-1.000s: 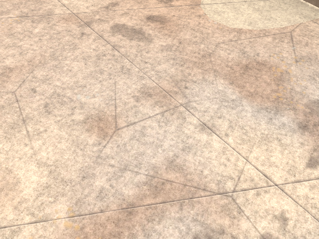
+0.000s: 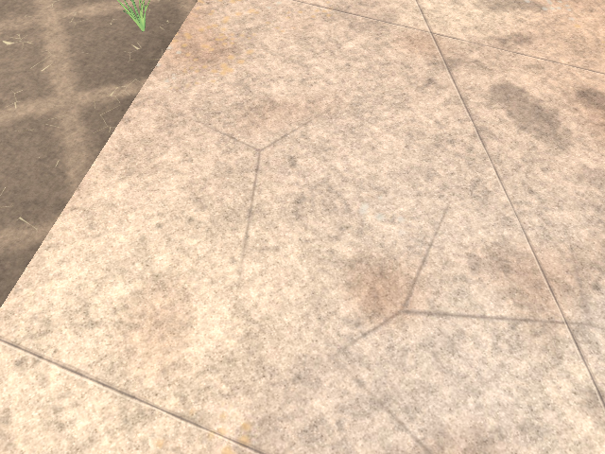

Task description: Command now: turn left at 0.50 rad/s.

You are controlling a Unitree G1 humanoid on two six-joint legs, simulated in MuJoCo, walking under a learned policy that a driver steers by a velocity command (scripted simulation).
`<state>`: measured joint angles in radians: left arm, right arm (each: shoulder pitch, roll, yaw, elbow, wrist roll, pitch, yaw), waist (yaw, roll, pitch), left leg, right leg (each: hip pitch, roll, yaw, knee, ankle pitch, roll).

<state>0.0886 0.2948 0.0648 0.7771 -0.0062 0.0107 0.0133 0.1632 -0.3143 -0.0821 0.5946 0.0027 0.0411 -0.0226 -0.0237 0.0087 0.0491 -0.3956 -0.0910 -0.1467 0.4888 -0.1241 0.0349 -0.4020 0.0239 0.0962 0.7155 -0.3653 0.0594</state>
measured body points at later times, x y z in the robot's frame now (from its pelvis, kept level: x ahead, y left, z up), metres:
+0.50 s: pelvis -0.01 -0.02 +0.00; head +0.01 -0.02 +0.45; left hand +0.16 +0.26 -0.10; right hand +0.09 -0.32 -0.10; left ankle -0.03 +0.12 -0.73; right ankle -0.02 -0.13 -0.69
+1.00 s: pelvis +0.07 -0.12 +0.01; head +0.08 -0.14 +0.46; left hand +0.26 +0.10 -0.09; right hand +0.13 -0.41 -0.10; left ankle +0.22 +0.00 -0.69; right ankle +0.01 -0.17 -0.73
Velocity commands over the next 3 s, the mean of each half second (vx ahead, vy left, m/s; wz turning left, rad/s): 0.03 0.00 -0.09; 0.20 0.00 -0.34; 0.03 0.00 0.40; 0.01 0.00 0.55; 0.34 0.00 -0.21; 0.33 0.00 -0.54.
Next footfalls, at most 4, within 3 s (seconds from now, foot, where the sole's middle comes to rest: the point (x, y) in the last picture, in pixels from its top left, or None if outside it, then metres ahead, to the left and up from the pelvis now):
0.06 right None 0.06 -0.14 -0.77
0.34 left None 0.01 0.12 -0.77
0.70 right None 0.05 -0.18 -0.77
1.20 left None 0.23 -0.04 -0.77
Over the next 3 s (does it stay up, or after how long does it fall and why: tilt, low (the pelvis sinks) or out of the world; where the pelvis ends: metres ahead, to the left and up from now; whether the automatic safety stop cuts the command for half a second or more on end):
stays up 0.57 -0.11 -0.01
